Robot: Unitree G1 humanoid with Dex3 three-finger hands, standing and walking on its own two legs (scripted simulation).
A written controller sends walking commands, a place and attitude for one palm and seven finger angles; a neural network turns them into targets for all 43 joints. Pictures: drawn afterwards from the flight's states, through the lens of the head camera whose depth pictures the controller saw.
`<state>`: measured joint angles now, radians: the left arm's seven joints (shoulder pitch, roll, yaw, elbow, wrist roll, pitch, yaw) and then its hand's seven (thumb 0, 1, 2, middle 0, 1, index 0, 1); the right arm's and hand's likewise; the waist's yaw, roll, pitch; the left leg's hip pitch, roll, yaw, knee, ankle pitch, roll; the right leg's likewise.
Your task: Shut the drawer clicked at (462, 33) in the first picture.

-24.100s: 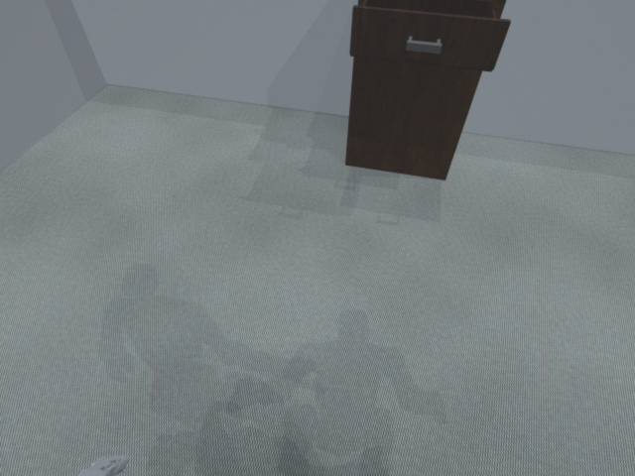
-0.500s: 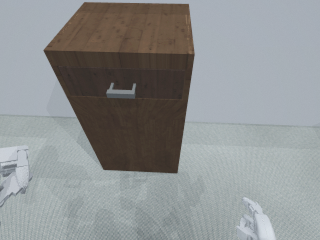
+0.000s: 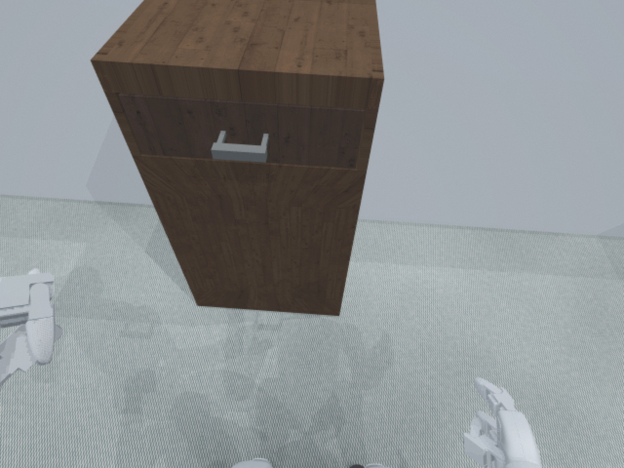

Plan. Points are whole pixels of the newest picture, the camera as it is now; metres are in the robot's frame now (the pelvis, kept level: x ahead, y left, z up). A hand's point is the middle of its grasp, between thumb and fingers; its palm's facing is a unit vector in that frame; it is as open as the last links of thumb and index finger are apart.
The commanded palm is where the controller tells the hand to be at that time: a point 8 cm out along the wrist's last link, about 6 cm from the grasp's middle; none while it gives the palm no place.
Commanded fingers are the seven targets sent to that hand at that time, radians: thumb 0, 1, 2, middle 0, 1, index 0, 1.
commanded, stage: step back with the hand held close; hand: left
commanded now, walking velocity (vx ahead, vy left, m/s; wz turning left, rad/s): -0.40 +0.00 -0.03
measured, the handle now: (241, 145) +0.67 +0.17 +0.00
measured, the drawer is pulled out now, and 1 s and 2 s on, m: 0.00 0.00 0.00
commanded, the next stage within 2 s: stop stepping back and stand still in 0.54 s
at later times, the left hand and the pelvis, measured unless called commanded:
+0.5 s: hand (1, 437) +0.12 +0.22 +0.19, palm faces +0.21 -0.82 -0.53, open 3.3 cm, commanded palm +0.06 +0.28 +0.19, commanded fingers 0.00 0.90 0.90 -1.40 -1.60 -1.40 -1.60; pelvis -0.08 +0.00 +0.01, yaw -1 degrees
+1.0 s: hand out of the picture -0.01 +0.33 +0.19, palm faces +0.42 -0.86 -0.30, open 3.2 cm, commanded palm -0.05 +0.36 +0.19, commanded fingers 0.00 0.90 0.90 -1.40 -1.60 -1.40 -1.60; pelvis -0.19 +0.09 -0.02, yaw -2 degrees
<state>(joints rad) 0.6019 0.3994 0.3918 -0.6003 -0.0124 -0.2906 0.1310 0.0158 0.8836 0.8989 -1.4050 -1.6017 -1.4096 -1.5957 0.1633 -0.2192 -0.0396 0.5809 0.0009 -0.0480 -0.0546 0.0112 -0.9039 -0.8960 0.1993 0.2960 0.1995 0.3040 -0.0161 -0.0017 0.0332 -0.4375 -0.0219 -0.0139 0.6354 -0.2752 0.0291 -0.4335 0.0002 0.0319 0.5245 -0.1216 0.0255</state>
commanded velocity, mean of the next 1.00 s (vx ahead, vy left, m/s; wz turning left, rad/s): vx -0.15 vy -0.06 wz -0.02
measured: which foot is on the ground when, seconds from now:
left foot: down 0.00-0.84, up 0.86-0.96, down 0.98-1.00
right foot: down 0.00-0.06, up 0.08-0.20, down 0.22-0.64, up 0.66-0.84, down 0.86-0.98, up 1.00-1.00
